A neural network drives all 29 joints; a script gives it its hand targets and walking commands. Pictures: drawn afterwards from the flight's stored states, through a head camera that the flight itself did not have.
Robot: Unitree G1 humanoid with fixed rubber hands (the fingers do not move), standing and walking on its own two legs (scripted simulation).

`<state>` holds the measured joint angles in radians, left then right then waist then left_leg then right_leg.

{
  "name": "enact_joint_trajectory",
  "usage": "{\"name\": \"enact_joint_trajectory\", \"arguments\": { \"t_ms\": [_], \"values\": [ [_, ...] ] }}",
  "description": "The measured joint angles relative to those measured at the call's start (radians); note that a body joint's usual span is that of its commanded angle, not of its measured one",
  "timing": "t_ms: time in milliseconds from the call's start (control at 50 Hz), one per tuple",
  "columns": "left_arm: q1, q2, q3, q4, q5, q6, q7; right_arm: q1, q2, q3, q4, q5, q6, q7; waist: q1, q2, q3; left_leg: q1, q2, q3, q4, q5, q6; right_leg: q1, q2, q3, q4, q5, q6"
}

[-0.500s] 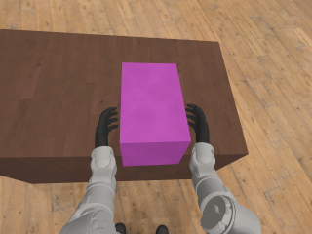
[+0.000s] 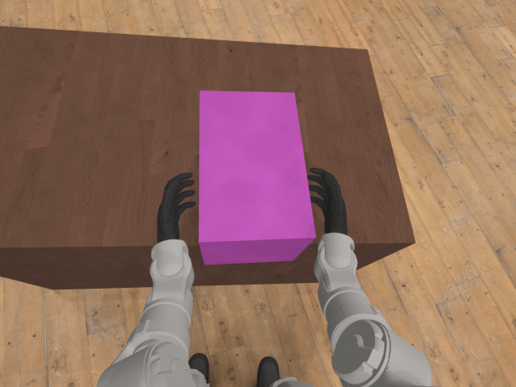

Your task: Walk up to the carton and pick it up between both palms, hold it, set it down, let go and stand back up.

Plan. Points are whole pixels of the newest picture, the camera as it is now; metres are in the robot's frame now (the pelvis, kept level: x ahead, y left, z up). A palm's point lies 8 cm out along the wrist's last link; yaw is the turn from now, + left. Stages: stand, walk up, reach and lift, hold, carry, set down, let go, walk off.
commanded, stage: set down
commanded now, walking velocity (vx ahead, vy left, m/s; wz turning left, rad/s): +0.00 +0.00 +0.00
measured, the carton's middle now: (248, 180) +0.47 +0.02 -0.10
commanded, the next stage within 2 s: none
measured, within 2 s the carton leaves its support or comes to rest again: rests again in 0.22 s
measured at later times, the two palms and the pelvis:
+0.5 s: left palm (159, 217) +0.37 +0.17 -0.07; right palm (322, 214) +0.38 -0.10 -0.04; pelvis -0.03 +0.00 -0.03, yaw -1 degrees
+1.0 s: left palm (158, 226) +0.35 +0.17 -0.06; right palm (338, 248) +0.33 -0.14 -0.07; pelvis -0.05 +0.00 -0.05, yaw -1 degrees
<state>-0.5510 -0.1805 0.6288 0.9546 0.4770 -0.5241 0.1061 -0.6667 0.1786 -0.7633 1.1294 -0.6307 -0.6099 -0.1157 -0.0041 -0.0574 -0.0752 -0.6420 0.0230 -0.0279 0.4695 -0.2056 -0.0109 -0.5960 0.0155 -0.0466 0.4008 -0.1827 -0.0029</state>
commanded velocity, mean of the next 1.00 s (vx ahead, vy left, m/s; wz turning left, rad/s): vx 0.00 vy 0.00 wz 0.00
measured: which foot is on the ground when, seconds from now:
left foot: down 0.00-1.00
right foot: down 0.00-1.00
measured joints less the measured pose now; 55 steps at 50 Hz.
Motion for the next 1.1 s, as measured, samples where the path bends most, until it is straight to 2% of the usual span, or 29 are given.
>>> {"name": "enact_joint_trajectory", "arguments": {
  "t_ms": [100,220,360,520,680,880,1100],
  "values": [
    [-0.023,0.031,-0.018,0.034,0.000,0.006,0.012,-0.019,0.000,0.003,0.027,0.054,0.000,0.000,-0.001,0.000,-0.009,-0.026,0.000,0.000,0.022,-0.004,0.000,-0.029,0.000,0.000,0.029,-0.008,-0.001],
    [-0.074,0.118,-0.089,0.113,-0.007,0.035,0.039,-0.053,-0.025,0.116,0.108,0.214,0.009,-0.019,-0.002,0.000,-0.050,-0.092,0.001,0.000,0.079,-0.021,-0.001,-0.100,0.000,0.000,0.096,-0.030,-0.003],
    [-0.151,0.210,-0.206,0.243,-0.147,0.026,0.048,-0.135,-0.084,0.286,0.233,0.410,0.014,-0.033,-0.002,0.001,-0.107,-0.203,0.002,0.000,0.190,-0.059,-0.002,-0.212,0.000,0.000,0.206,-0.067,-0.004],
    [-0.217,0.255,-0.337,0.364,-0.301,0.001,0.049,-0.208,-0.144,0.415,0.319,0.541,0.014,-0.033,0.001,0.007,-0.134,-0.300,0.004,0.000,0.315,-0.105,-0.002,-0.306,0.000,0.001,0.324,-0.109,-0.004],
    [-0.220,0.264,-0.403,0.389,-0.367,-0.014,0.049,-0.218,-0.178,0.515,0.350,0.630,0.014,-0.020,0.008,0.007,-0.136,-0.349,0.004,0.000,0.375,-0.122,-0.003,-0.358,0.000,0.001,0.390,-0.128,-0.005],
    [-0.220,0.265,-0.419,0.389,-0.383,-0.027,0.048,-0.137,-0.206,0.611,0.350,0.704,-0.029,-0.017,0.015,0.032,-0.158,-0.351,0.005,0.000,0.390,-0.122,-0.007,-0.365,0.000,0.001,0.412,-0.131,-0.006],
    [-0.204,0.265,-0.446,0.410,-0.429,-0.045,0.016,-0.055,-0.218,0.689,0.310,0.765,-0.037,-0.017,0.029,0.046,-0.161,-0.348,0.005,0.000,0.409,-0.120,-0.007,-0.365,0.000,0.001,0.439,-0.134,-0.009]
  ]
}}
